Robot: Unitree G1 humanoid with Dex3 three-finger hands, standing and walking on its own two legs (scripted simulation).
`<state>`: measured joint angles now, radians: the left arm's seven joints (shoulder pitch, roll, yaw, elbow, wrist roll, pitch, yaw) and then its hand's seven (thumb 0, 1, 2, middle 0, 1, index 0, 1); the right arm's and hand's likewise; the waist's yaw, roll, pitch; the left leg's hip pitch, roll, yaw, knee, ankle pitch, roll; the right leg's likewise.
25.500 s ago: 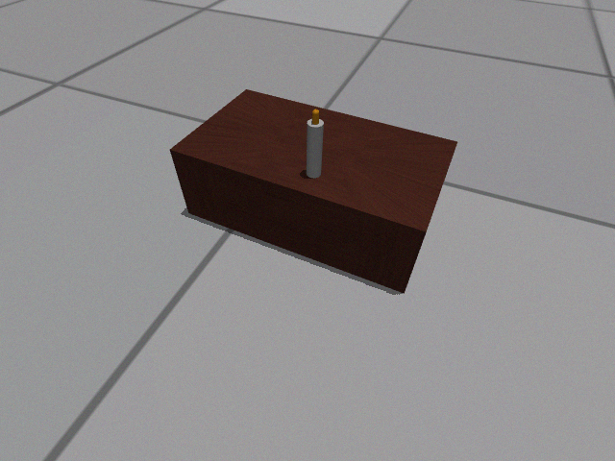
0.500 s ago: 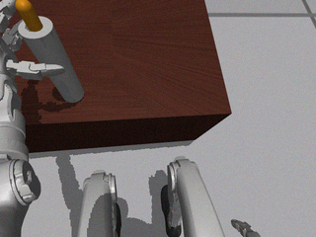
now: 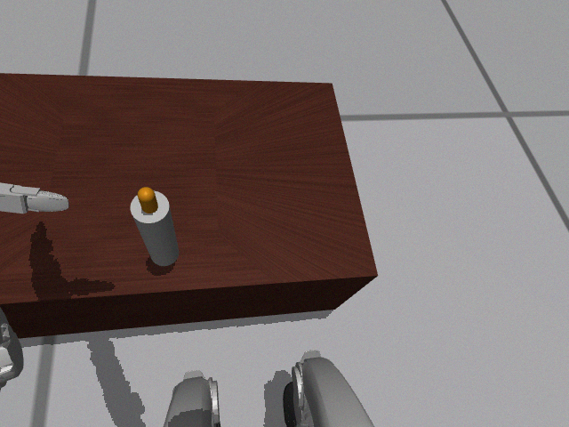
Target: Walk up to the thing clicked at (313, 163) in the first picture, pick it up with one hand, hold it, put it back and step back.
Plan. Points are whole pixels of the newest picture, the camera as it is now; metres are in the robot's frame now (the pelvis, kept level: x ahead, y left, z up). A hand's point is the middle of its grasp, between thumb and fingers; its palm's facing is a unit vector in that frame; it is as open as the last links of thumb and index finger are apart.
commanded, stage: home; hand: left
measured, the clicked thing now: (156, 228) +0.48 +0.16 -0.15
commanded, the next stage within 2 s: none
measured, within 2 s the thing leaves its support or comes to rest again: rests again in 0.92 s
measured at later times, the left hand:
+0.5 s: hand (68, 301) +0.32 +0.22 +0.01, palm faces +0.16 -0.94 -0.31, open 17.2 cm
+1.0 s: hand (102, 404) +0.21 +0.17 +0.02, palm faces +0.17 -0.95 -0.27, open 17.4 cm
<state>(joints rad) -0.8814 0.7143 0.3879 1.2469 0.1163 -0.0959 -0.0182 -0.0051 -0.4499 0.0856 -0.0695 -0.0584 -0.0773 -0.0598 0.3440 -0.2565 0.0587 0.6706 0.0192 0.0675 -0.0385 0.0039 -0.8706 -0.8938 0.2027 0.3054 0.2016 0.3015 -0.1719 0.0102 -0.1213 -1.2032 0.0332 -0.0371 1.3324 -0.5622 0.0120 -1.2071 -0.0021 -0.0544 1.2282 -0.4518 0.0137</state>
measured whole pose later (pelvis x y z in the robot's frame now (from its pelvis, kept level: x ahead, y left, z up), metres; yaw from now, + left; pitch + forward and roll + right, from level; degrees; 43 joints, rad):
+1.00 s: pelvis +0.04 -0.02 +0.09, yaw +3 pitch +5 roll -1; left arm 0.37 0.20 -0.02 0.17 -0.02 0.17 0.14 -0.01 -0.53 0.06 -0.05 -0.05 -0.06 -0.05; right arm 0.21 -0.21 0.04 0.54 0.03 -0.06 -0.15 0.01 -0.89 -0.90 0.20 0.31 0.20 0.30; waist -0.01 0.02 -0.06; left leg -0.48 0.02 -0.03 0.82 -0.43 -0.02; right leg -0.51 -0.01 -0.06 0.80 -0.37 -0.01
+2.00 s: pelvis +0.02 +0.00 +0.13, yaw +3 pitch -4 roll +0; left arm 0.22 0.32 -0.02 1.09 0.04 0.00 0.03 0.00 -0.54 0.05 -0.05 -0.05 -0.06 -0.05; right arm 0.20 -0.32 -0.01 1.06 -0.02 0.02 0.00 0.01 -0.90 -0.90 0.20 0.30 0.20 0.30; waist 0.01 0.03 0.02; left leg -0.13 -0.03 -0.01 0.40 -0.20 0.01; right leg -0.16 -0.05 -0.04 0.40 -0.16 0.02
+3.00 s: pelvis +0.05 -0.02 +0.14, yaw +3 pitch -3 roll +0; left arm 0.11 0.33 -0.01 1.15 0.02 -0.01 0.01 0.00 -0.38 0.22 -0.13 -0.17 -0.14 -0.17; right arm 0.13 -0.35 0.01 1.12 -0.01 0.01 -0.01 0.01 -0.90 -0.90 0.20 0.30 0.20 0.30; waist 0.00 0.03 0.04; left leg -0.07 0.00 -0.03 0.30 -0.19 -0.01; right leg -0.11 -0.02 -0.06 0.33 -0.16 0.00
